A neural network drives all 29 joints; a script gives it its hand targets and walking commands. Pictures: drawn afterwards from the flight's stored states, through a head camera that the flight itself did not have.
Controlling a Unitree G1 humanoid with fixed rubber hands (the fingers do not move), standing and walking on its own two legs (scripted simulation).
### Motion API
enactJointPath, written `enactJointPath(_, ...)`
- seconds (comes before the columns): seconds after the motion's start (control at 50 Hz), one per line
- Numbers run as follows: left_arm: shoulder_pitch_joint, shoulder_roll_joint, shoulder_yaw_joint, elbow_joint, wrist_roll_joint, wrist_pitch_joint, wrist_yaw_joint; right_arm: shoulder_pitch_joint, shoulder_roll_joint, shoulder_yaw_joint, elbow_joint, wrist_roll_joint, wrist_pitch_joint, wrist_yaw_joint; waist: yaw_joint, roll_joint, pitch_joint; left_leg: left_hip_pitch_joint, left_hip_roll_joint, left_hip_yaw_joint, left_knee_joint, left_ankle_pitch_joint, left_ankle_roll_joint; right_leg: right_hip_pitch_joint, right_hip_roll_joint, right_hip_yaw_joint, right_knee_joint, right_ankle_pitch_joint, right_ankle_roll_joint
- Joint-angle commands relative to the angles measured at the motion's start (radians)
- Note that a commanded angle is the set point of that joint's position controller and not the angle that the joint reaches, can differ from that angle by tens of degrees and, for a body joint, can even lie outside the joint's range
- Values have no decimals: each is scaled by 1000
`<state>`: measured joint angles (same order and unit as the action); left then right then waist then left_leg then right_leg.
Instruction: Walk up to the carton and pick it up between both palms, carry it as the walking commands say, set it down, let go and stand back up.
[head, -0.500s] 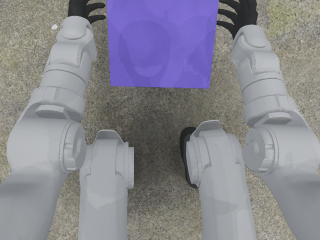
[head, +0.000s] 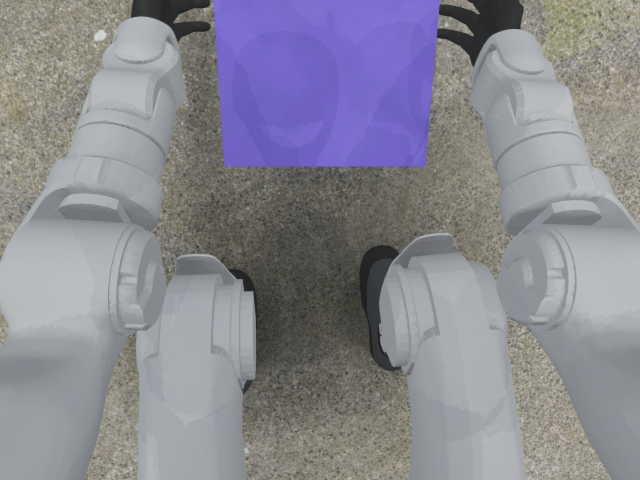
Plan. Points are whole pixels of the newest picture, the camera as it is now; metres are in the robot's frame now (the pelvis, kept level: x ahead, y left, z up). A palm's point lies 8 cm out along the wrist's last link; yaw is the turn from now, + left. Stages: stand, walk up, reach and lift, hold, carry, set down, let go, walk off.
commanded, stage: set down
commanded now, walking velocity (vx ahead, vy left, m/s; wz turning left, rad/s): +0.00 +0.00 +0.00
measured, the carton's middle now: (323, 37) +0.54 -0.05 -0.28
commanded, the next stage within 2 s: none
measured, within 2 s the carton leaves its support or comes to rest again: rests again in 0.46 s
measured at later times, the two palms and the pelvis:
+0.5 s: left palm (160, 24) +0.54 +0.12 -0.19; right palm (492, 35) +0.51 -0.21 -0.18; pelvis +0.00 +0.00 -0.01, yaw +0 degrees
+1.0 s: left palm (165, 22) +0.54 +0.12 -0.20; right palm (487, 33) +0.52 -0.21 -0.19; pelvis +0.00 +0.00 -0.01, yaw +0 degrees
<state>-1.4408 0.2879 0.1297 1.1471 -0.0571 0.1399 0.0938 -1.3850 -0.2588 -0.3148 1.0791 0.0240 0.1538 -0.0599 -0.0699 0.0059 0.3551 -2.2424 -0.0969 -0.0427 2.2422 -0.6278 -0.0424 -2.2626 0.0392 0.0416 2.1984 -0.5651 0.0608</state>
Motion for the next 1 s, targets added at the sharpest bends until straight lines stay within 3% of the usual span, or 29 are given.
enactJointPath(0.0, -543, -796, -211, -204, -51, -61, -234, -532, 824, 251, -144, 71, -45, 241, -9, 73, -983, 354, -30, 69, -182, 370, 37, 440, 54, -99, -105, 392, -47)
enactJointPath(0.44, -462, -735, -151, -129, 8, -45, -262, -488, 776, 229, -78, 81, -49, 252, 16, 56, -844, 294, -10, 64, -169, 313, 54, 399, 49, -79, -101, 342, -47)
enactJointPath(0.74, -406, -727, -151, -113, 21, -48, -267, -431, 759, 216, -58, 82, -58, 258, 11, 65, -817, 330, -7, 50, -149, 370, 51, 384, 51, -78, -80, 382, -45)
enactJointPath(0.86, -393, -643, -138, -106, 19, -65, -241, -414, 668, 196, -46, 84, -78, 232, 11, 68, -845, 360, -3, 49, -143, 401, 44, 399, 47, -84, -73, 407, -40)
enactJointPath(0.98, -380, -457, -103, -81, 15, -91, -188, -391, 483, 154, -13, 89, -109, 175, 2, 69, -874, 389, 9, 51, -141, 387, 35, 427, 38, -86, -80, 393, -33)
